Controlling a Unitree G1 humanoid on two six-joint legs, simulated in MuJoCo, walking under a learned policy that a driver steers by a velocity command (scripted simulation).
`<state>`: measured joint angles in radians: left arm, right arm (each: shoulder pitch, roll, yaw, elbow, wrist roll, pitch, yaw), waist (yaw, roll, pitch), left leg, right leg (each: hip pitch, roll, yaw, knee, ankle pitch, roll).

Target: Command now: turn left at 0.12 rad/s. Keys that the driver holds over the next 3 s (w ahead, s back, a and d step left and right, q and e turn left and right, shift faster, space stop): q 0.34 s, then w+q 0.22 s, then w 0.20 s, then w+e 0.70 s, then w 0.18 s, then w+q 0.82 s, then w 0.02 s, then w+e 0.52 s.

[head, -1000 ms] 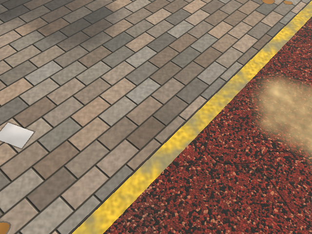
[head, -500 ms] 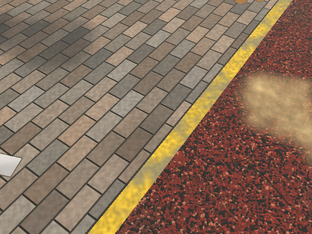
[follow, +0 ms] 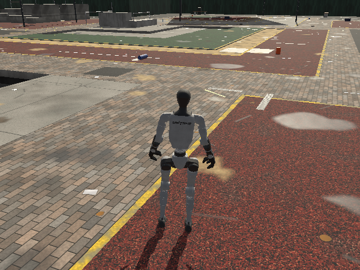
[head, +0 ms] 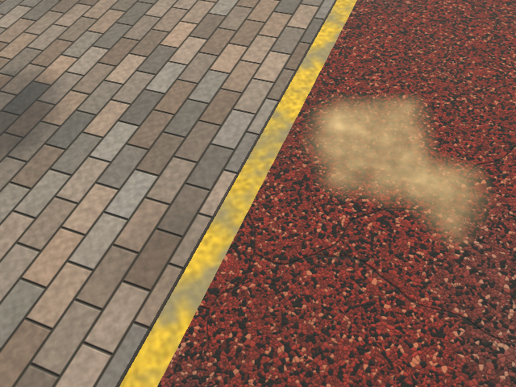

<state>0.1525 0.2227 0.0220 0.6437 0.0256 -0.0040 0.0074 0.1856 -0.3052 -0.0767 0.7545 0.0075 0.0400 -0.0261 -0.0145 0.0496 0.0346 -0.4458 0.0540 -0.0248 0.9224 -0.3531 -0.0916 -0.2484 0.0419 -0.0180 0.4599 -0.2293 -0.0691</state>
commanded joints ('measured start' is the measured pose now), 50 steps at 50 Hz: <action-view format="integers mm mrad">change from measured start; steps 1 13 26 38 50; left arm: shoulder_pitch -21 -70 -143 -191 138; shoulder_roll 155 212 184 181 185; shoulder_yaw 42 83 95 69 60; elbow -38 -11 -13 -25 58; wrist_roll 7 -22 -31 -52 -37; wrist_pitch -12 32 -55 -116 -88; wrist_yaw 10 30 -6 -46 -26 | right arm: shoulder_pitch -39 10 133 202 46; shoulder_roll -62 -62 -146 -168 -84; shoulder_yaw -2 -7 -19 -24 7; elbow -68 -90 -108 -70 -155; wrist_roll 5 21 0 14 -21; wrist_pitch -8 2 -83 -85 -154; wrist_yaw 5 27 -1 14 32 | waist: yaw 34 14 -26 -61 28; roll -178 -148 57 115 -141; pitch -90 -116 -8 36 -32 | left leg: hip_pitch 82 92 458 351 -248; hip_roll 16 -12 144 167 25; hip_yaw -12 66 -361 -345 -55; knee -143 -221 -764 -690 102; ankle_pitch -16 -84 -29 108 83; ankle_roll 0 52 314 297 86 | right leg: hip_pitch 84 187 -491 -213 217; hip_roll -256 -355 -69 -54 -222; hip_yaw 166 128 79 37 404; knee -142 -54 436 42 -274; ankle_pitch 265 520 44 82 130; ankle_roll -144 -183 115 85 -195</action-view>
